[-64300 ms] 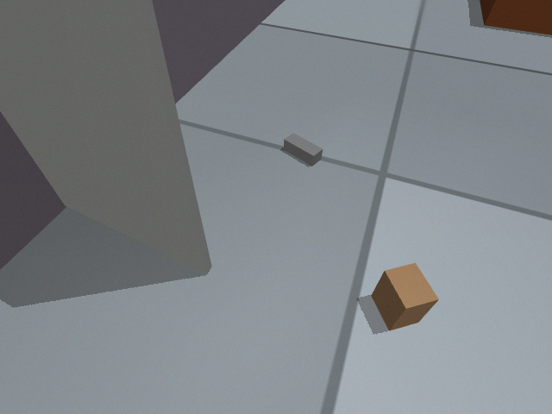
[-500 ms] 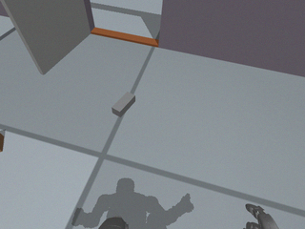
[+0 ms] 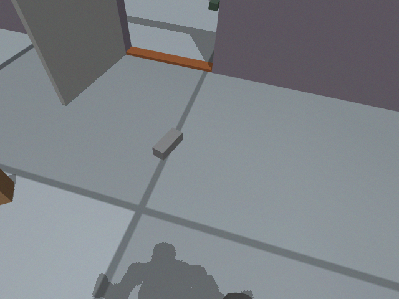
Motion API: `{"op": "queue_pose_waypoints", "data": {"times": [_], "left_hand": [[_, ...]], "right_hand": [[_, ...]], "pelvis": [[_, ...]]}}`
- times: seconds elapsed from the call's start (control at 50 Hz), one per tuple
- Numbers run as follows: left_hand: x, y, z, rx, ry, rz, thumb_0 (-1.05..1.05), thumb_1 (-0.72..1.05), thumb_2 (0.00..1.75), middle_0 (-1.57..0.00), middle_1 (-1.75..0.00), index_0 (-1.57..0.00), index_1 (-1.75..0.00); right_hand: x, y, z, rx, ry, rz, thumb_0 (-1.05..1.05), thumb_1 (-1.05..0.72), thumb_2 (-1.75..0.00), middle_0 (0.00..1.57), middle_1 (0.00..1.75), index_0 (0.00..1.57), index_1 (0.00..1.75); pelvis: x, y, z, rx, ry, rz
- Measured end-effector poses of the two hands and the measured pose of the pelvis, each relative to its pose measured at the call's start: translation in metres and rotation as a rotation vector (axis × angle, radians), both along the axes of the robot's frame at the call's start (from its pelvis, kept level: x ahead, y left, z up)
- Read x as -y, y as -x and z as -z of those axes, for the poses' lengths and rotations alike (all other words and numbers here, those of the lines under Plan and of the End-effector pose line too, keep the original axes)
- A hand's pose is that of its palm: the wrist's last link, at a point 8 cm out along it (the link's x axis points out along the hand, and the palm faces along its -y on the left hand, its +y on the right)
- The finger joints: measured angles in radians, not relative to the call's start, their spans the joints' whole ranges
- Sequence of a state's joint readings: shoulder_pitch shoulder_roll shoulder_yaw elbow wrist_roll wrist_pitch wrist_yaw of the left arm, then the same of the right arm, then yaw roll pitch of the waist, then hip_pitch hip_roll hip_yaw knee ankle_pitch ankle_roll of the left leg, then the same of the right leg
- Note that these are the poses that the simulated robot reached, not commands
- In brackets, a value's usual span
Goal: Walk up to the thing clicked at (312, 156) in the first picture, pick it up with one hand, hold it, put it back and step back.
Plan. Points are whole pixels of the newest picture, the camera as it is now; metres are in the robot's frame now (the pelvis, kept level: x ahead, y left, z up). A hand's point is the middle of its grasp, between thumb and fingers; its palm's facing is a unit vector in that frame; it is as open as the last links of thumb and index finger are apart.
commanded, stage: step back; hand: left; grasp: from above
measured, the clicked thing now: (168, 143) +1.09 +0.17 -0.73
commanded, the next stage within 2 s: stand in 0.44 s
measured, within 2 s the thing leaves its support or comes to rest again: neither
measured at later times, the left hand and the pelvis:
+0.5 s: hand out of the picture +0.14 +0.24 -0.15, palm faces +0.06 -0.94 -0.34, open 7.4 cm; pelvis +0.03 -0.02 -0.01, yaw +2 degrees
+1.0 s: hand out of the picture +0.12 +0.24 -0.14, palm faces +0.03 -0.94 -0.34, open 7.4 cm; pelvis +0.04 -0.02 +0.01, yaw +2 degrees
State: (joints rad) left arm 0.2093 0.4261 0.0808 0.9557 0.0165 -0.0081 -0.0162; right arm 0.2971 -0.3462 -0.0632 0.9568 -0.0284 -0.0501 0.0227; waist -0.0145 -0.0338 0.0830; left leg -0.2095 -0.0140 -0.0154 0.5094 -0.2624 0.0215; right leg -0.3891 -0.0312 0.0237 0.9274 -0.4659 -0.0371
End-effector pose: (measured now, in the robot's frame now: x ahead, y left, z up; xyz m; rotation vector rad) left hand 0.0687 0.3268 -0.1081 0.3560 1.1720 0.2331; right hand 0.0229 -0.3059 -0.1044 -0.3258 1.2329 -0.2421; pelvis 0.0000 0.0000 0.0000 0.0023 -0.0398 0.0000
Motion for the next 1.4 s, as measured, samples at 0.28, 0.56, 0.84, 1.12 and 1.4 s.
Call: {"op": "queue_pose_waypoints", "data": {"times": [0.28,0.56,0.84,1.12,1.4], "left_hand": [[0.057,-0.056,0.002,0.095,0.024,0.011,0.01,0.9,0.89,-0.2,-0.3,-0.2,-0.3],[0.038,-0.05,0.01,0.02,0.062,-0.056,0.01,0.9,0.9,-0.2,-0.3,-0.2,-0.3],[0.043,-0.047,0.003,-0.016,0.071,-0.046,0.01,0.9,0.9,-0.2,-0.3,-0.2,-0.3],[0.047,-0.035,-0.006,-0.032,0.04,-0.044,0.01,0.9,0.9,-0.2,-0.3,-0.2,-0.3],[0.058,-0.024,-0.005,-0.067,0.035,-0.051,0.01,0.9,0.9,-0.2,-0.3,-0.2,-0.3]], "right_hand": [[0.029,-0.058,0.028,0.021,-0.015,-0.022,0.0,-0.91,-0.9,0.2,0.3,0.2,0.3],[0.0,-0.088,0.014,-0.003,-0.03,-0.078,0.0,-0.91,-0.9,0.2,0.3,0.2,0.3],[-0.004,-0.136,-0.002,0.095,-0.033,-0.089,0.0,-0.91,-0.9,0.2,0.3,0.2,0.3],[0.006,-0.11,0.007,0.032,-0.059,-0.073,0.0,-0.91,-0.9,0.2,0.3,0.2,0.3],[0.021,-0.079,0.014,-0.056,-0.061,-0.052,0.0,-0.91,-0.9,0.2,0.3,0.2,0.3]], "pelvis": [[0.029,-0.024,0.013,0.011,-0.005,-0.024],[0.015,-0.04,0.001,-0.009,-0.002,-0.033],[0.013,-0.047,-0.009,0.009,-0.001,-0.034],[0.024,-0.041,-0.012,0.006,-0.004,-0.038],[0.035,-0.039,-0.011,-0.007,-0.004,-0.042]]}}
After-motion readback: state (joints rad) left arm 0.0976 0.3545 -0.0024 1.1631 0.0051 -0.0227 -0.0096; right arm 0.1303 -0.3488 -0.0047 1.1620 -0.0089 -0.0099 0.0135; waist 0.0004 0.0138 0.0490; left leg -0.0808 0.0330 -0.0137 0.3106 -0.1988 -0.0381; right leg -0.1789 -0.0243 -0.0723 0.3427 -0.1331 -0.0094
